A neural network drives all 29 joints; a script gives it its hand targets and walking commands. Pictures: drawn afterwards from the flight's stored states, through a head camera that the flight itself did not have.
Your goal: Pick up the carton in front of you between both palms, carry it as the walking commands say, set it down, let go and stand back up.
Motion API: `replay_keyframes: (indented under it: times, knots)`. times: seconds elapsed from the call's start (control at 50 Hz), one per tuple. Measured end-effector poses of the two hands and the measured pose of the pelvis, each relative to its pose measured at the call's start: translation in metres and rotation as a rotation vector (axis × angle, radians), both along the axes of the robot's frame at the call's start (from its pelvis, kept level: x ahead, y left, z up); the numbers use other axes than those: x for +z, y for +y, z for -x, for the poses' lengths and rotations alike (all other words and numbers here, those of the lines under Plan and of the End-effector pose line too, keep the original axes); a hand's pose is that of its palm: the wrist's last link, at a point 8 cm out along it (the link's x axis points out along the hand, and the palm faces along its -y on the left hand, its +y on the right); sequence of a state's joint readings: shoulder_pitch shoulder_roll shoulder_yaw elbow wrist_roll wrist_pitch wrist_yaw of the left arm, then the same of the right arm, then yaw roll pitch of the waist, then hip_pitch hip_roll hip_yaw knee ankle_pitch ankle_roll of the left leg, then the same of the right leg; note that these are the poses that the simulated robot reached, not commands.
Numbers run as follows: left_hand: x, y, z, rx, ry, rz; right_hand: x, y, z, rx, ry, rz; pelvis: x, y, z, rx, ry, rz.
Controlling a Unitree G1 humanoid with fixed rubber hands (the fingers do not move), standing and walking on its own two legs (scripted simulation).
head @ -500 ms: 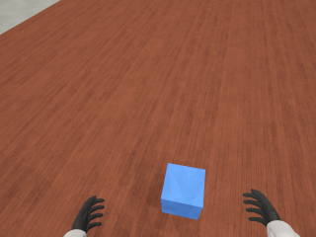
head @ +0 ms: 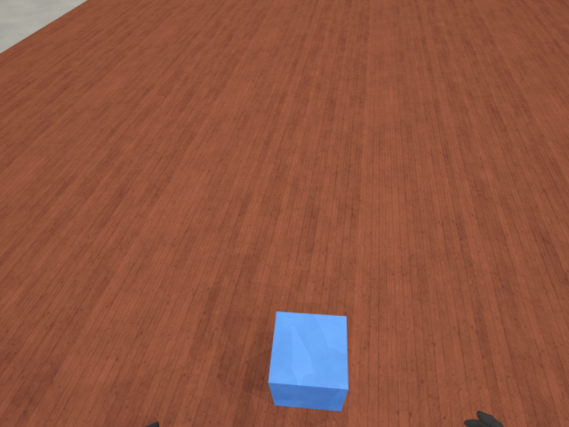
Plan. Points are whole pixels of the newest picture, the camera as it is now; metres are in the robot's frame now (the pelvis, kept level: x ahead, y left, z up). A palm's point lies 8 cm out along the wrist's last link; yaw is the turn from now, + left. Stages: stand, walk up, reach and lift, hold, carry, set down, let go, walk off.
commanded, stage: stand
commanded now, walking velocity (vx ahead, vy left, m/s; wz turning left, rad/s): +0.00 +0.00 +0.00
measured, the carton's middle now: (309, 362) +0.41 -0.02 -0.63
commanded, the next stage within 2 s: none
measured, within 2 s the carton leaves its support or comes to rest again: neither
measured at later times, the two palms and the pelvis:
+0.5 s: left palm out of the picture +0.08 +0.25 -0.10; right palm out of the picture +0.02 -0.27 -0.11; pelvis -0.01 +0.00 +0.00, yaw -3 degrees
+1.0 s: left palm out of the picture +0.06 +0.25 -0.10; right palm out of the picture -0.04 -0.26 -0.12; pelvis -0.03 +0.01 +0.01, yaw -4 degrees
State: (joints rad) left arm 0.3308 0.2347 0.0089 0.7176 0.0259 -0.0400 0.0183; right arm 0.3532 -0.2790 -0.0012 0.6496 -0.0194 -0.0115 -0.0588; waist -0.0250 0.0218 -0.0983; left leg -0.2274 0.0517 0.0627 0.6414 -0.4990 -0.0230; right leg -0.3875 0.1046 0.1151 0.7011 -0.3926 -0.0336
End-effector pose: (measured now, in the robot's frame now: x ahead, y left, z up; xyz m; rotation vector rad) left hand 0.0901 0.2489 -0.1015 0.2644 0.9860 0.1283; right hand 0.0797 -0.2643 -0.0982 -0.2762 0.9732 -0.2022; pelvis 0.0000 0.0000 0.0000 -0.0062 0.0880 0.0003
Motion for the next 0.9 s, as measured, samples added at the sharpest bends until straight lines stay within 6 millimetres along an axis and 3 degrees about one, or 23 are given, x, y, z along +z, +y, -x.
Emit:
replay_keyframes:
  times: [0.14,0.44,0.9]
  knots:
    - [-0.002,-0.003,-0.006,-0.013,0.016,-0.008,-0.007,-0.002,0.015,-0.034,0.048,-0.005,-0.001,-0.002,-0.001,-0.019,-0.008,-0.007]
    - [-0.001,0.0,0.008,-0.027,0.062,-0.034,-0.014,-0.009,0.057,-0.085,0.143,-0.003,0.0,-0.002,0.008,-0.048,-0.031,-0.018]
    - [-0.001,0.004,0.025,-0.032,0.095,-0.03,-0.02,0.001,0.108,-0.138,0.247,-0.028,0.005,0.004,0.023,-0.074,-0.06,-0.019]
